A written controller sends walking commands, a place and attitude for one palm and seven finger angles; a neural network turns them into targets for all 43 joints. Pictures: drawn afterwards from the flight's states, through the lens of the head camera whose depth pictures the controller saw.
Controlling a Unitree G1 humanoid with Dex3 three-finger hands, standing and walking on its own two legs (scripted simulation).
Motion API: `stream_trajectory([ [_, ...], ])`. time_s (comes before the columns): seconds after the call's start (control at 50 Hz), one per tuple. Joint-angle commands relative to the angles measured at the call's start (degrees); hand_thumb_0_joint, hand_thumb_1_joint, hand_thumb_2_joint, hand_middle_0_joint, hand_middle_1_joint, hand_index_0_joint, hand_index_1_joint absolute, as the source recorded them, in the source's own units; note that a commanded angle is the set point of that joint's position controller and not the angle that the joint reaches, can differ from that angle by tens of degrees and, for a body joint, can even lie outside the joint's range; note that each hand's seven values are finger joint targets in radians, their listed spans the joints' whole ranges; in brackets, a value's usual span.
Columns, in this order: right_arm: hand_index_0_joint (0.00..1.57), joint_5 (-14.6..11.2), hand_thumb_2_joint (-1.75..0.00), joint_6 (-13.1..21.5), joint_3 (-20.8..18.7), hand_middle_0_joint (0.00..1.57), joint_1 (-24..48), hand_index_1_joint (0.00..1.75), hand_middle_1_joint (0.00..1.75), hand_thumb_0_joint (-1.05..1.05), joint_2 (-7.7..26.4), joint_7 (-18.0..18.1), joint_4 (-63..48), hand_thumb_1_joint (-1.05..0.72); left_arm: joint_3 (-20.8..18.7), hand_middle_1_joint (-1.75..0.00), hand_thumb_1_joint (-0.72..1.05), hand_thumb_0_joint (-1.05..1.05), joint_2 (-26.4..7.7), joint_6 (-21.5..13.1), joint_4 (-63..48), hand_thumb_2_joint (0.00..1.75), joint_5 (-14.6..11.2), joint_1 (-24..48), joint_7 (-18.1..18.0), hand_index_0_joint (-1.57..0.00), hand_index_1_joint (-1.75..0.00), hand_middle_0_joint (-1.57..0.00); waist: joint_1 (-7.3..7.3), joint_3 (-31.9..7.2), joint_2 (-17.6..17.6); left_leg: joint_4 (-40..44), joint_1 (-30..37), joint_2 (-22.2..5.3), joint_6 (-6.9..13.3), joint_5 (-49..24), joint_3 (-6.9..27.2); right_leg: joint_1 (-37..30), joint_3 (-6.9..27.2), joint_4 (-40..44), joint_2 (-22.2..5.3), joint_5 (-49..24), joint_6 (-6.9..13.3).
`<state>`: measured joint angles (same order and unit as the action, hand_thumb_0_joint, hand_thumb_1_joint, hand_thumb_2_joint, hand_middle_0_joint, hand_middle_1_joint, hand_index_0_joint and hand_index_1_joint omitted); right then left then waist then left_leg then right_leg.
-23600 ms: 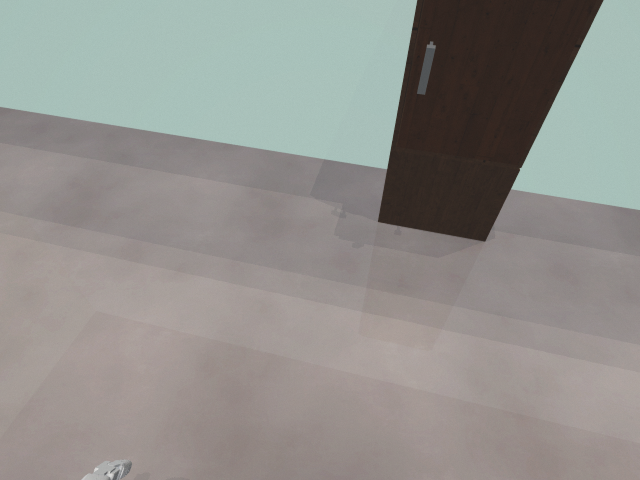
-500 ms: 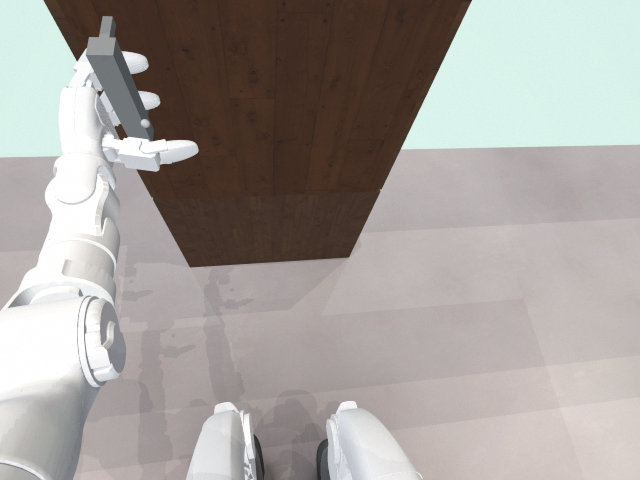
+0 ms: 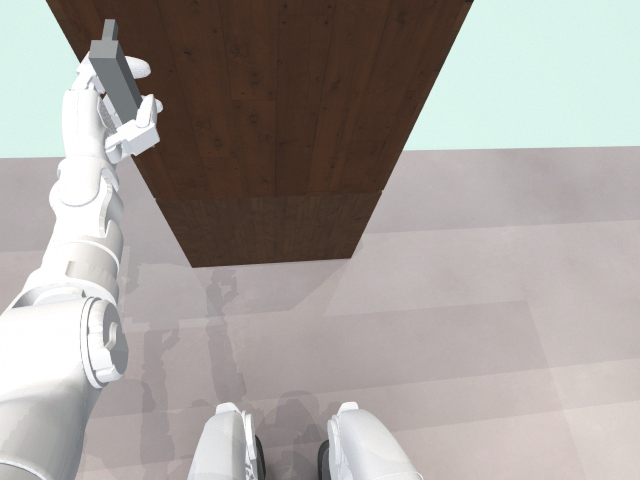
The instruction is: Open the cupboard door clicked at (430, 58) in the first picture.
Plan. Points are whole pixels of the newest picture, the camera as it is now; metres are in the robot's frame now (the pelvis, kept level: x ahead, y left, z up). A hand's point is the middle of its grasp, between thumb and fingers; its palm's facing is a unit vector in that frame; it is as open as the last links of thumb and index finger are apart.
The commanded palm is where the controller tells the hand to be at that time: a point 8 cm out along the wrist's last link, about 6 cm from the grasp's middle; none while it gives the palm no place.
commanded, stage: pull the door open along its arc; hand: left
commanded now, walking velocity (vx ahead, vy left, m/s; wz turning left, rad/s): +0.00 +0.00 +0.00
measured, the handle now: (129, 87) +0.58 +0.18 +0.07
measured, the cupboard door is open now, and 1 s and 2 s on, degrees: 0 33 40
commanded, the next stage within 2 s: open thumb and fingers to let go in 1.12 s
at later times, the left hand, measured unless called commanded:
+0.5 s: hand (158, 189) +0.44 +0.14 +0.06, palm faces -0.01 -1.00 -0.02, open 6.4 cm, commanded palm +0.40 +0.20 +0.06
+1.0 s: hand (237, 279) +0.33 +0.06 +0.07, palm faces +0.41 -0.91 +0.02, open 6.4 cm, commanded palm +0.27 +0.09 +0.06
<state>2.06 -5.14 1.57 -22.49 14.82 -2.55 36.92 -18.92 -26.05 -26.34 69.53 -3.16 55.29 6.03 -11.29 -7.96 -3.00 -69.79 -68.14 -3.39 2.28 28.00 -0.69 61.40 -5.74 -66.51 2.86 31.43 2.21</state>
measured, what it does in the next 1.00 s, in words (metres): stands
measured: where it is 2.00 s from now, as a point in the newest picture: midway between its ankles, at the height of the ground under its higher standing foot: outside the picture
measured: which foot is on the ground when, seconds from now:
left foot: down 0.00-1.00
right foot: down 0.00-1.00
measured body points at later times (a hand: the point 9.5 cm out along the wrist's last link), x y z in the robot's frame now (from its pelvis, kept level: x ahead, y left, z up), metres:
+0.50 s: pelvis +0.02 -0.01 +0.02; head +0.12 +0.00 +0.46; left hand +0.43 +0.20 +0.07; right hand +0.06 -0.26 -0.10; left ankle +0.04 +0.09 -0.63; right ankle +0.00 -0.10 -0.63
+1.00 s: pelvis +0.00 -0.04 +0.02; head +0.06 -0.05 +0.47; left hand +0.30 +0.11 +0.07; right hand +0.16 -0.25 -0.09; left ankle +0.04 +0.09 -0.63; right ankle +0.00 -0.10 -0.63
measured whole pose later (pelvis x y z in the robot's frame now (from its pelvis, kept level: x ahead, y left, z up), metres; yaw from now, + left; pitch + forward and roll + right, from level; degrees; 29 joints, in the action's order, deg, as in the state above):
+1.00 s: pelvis +0.00 -0.04 +0.02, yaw +3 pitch +16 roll +0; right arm 4.0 -3.3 -0.1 -13.1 10.4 -3.9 32.5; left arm 5.6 5.7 -24.8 24.5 3.9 5.6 -31.2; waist -1.2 -10.5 -1.5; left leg -62.5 -52.6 -1.7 -0.6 25.9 -0.8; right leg 47.7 -5.6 -63.7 1.5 32.2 4.8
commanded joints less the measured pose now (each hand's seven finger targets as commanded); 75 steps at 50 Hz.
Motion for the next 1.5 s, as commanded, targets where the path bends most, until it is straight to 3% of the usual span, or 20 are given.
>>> stream_trajectory([
  [0.0,0.20,0.2,-0.90,0.7,-4.1,0.20,-10.9,0.30,0.30,0.00,10.7,0.5,-1.6,-0.90,1.0,-1.35,0.90,0.00,-8.3,-5.2,-14.8,0.90,0.0,26.9,1.0,-0.40,-1.35,-0.40,-1.59,-31.9,-9.0,5.7,35.3,1.2,-0.6,-26.7,6.6,-3.5,3.4,8.2,1.3,-21.8,-0.5],
  [0.02,0.20,0.2,-0.90,0.7,-4.2,0.20,-10.7,0.30,0.30,0.00,10.6,0.4,-1.6,-0.90,1.0,-1.35,0.90,0.00,-8.1,-5.3,-15.2,0.90,-0.2,26.9,1.1,-0.40,-1.35,-0.40,-1.69,-31.9,-8.6,5.6,35.1,1.2,-0.5,-26.5,6.5,-3.7,3.3,8.2,1.4,-21.9,-0.6],
  [0.04,0.20,0.2,-0.90,0.5,-4.1,0.20,-11.0,0.30,0.30,0.00,11.3,0.7,-1.1,-0.90,-2.9,-1.35,0.90,0.00,-13.7,-5.2,-13.7,0.90,0.2,27.1,0.8,-0.40,-1.35,-0.40,-1.22,-30.9,-7.8,5.4,33.4,1.1,-0.5,-25.7,6.4,-4.3,3.6,8.3,1.4,-21.6,-0.6],
  [0.08,0.20,0.0,-0.90,0.5,-3.9,0.20,-10.9,0.30,0.30,0.00,10.9,0.6,-2.0,-0.90,-2.5,-1.35,0.90,0.00,-12.9,-5.2,-14.3,0.90,-0.1,24.3,1.3,-0.40,-1.35,-0.40,-0.40,-31.5,-7.5,5.9,32.5,1.5,-0.2,-25.9,5.8,-7.2,3.9,8.3,1.5,-23.1,-0.5],
  [0.2,0.20,-0.7,-0.90,0.1,-4.2,0.20,-8.9,0.30,0.30,0.00,10.0,0.2,-4.1,-0.90,-1.7,-1.35,0.90,0.00,-9.8,-5.8,-19.3,0.90,-2.0,13.9,2.7,-0.40,-1.35,-0.40,2.44,-33.0,-7.2,7.4,34.3,1.8,-0.5,-28.8,4.4,-11.7,4.0,8.9,1.5,-27.4,-0.6],
  [0.34,0.20,-1.9,-0.90,-0.3,-4.8,0.20,-5.9,0.30,0.30,0.00,9.0,-0.2,-7.2,-0.90,0.8,-1.35,0.90,0.00,-3.8,-5.6,-28.5,0.90,-4.7,-3.6,2.9,-0.40,-1.35,-0.40,5.18,-29.3,-1.0,10.0,31.0,2.6,-0.1,-27.2,2.2,-19.2,4.5,10.7,1.2,-31.9,-1.1],
  [0.4,0.20,-2.3,-0.90,0.1,-5.2,0.20,-4.2,0.30,0.30,0.00,8.5,-0.4,-8.4,-0.90,2.2,-1.35,0.90,0.00,-1.4,-6.0,-34.5,0.90,-5.4,-12.1,2.6,-0.40,-1.35,-0.40,6.70,-28.7,-1.3,10.9,32.5,2.7,-0.2,-28.9,1.6,-20.6,4.5,10.8,0.9,-34.3,-1.1],
  [0.44,0.20,-2.5,-0.90,0.3,-5.1,0.20,-3.1,0.30,0.30,0.00,8.2,-0.6,-9.1,-0.90,3.7,-1.35,0.90,0.00,0.9,-5.8,-37.0,0.90,-5.7,-17.2,2.3,-0.40,-1.35,-0.40,7.17,-26.0,-0.3,11.5,31.8,2.8,-0.3,-27.8,1.2,-20.7,4.5,11.3,0.8,-33.8,-1.2],
  [0.46,0.20,-2.4,-0.90,0.6,-5.1,0.20,-1.9,0.30,0.30,0.00,7.3,-0.4,-9.3,-0.90,0.1,-1.35,0.90,0.00,2.8,-5.5,-38.6,0.90,-8.1,-18.5,-2.2,-0.40,-1.35,-0.40,9.27,-24.3,0.1,12.1,31.0,2.7,-0.6,-26.7,0.6,-20.5,4.0,11.8,0.9,-32.1,-1.3],
  [0.54,0.20,-1.4,-0.90,1.6,-4.9,0.20,0.4,0.30,0.30,0.00,6.2,-0.6,-9.8,-0.90,2.5,-1.35,0.90,0.00,9.1,-4.6,-41.3,0.90,-6.5,-23.1,-13.0,-0.40,-1.35,-0.40,9.31,-20.5,2.4,12.4,28.3,2.9,-1.1,-23.6,0.5,-20.2,3.7,11.5,0.4,-29.2,-1.5],
  [0.62,0.20,-0.1,-0.90,2.0,-5.1,0.20,2.4,0.30,0.30,0.00,5.4,-1.2,-10.3,-0.90,7.7,-1.35,0.90,0.00,14.8,-5.3,-46.6,0.90,-2.0,-26.4,-21.1,-0.40,-1.35,-0.40,9.42,-22.1,2.2,11.7,29.9,2.9,-1.4,-24.5,0.6,-19.5,3.7,10.4,-0.2,-29.6,-1.3],
  [0.68,0.20,0.6,-0.90,2.2,-5.0,0.20,3.9,0.30,0.30,0.00,4.9,-1.6,-11.0,-0.90,12.1,-1.35,0.90,0.00,18.6,-5.3,-49.2,0.90,1.5,-29.7,-25.3,-0.40,-1.35,-0.40,9.45,-22.0,3.9,11.5,29.5,3.1,-1.2,-22.7,0.8,-20.1,3.7,10.5,-0.3,-28.9,-1.2],
  [0.86,0.20,1.6,-0.90,3.6,-4.8,0.20,9.8,0.30,0.30,0.00,2.7,-1.3,-11.7,-0.90,22.4,-1.35,0.90,0.00,29.8,-3.5,-55.8,0.90,6.4,-35.4,-36.6,-0.40,-1.35,-0.40,9.54,-20.2,5.6,12.2,28.1,4.0,-1.0,-15.5,0.5,-22.2,5.1,13.7,-1.7,-23.6,-1.5],
  [0.98,0.20,2.2,-0.90,5.5,-4.3,0.20,11.6,0.30,0.30,0.00,1.5,-0.6,-12.3,-0.90,30.0,-1.35,0.90,0.00,34.6,-2.0,-60.7,0.90,10.4,-43.3,-37.1,-0.40,-1.35,-0.40,9.33,-18.5,6.4,12.6,28.3,4.0,-0.9,-14.7,0.9,-23.0,6.1,15.0,-2.8,-24.8,-1.5],
  [1.12,0.20,1.8,-0.90,8.2,-3.2,0.20,14.5,0.30,0.30,0.00,0.1,0.0,-13.7,-0.90,34.6,-1.35,0.90,0.00,37.7,-0.6,-65.9,0.90,10.6,-55.4,-36.3,-0.40,-1.35,-0.40,10.10,-15.1,8.5,12.6,26.1,4.5,-1.2,-10.7,1.4,-24.2,8.7,17.7,-4.7,-22.1,-2.2],
  [1.2,0.20,1.8,-0.90,8.8,-2.9,0.20,15.3,0.30,0.30,0.00,0.4,1.0,-11.9,-0.90,31.5,-1.35,0.90,0.00,34.5,-0.4,-65.1,0.90,9.9,-44.4,-38.1,-0.40,-1.35,-0.40,8.22,-10.8,8.3,10.6,22.9,4.7,-1.4,-6.5,2.1,-20.6,11.8,19.9,-5.9,-13.7,-2.6],
  [1.26,0.20,2.0,-0.90,9.3,-2.7,0.20,16.2,0.30,0.30,0.00,-0.1,1.6,-11.3,-0.90,29.7,-1.33,0.69,0.00,34.1,-0.9,-62.5,0.81,9.5,-44.4,-38.6,-0.38,-1.33,-0.38,8.75,-11.0,9.3,9.5,21.0,4.9,-1.5,-5.5,2.5,-20.8,13.7,20.4,-6.8,-11.8,-3.0],
  [1.32,0.20,2.0,-0.90,9.1,-3.0,0.20,15.5,0.30,0.30,0.00,0.0,1.7,-11.3,-0.90,28.5,-1.30,0.48,0.00,32.9,-1.0,-62.9,0.72,9.0,-45.1,-38.1,-0.37,-1.30,-0.37,9.66,-15.1,9.7,9.4,20.5,5.0,-1.6,-7.6,2.4,-24.6,14.4,19.1,-7.2,-17.6,-3.4],
  [1.42,0.20,1.9,-0.90,8.3,-3.4,0.20,14.3,0.30,0.30,0.00,0.4,1.7,-11.4,-0.90,29.4,-1.27,0.13,0.00,33.3,-0.2,-63.6,0.57,8.8,-46.4,-36.8,-0.35,-1.27,-0.35,9.30,-17.4,10.3,9.5,21.6,4.9,-1.5,-10.4,2.1,-26.8,13.6,17.7,-7.3,-26.5,-3.9],
  [1.48,0.20,1.8,-0.90,7.9,-3.5,0.20,13.9,0.30,0.30,0.00,0.7,1.7,-11.8,-0.90,30.6,-1.24,-0.08,0.00,34.5,0.3,-63.7,0.48,8.9,-46.7,-36.3,-0.33,-1.24,-0.33,9.16,-16.4,9.6,9.8,22.3,4.9,-1.4,-11.0,2.3,-25.9,12.4,17.3,-6.9,-27.0,-3.6],
])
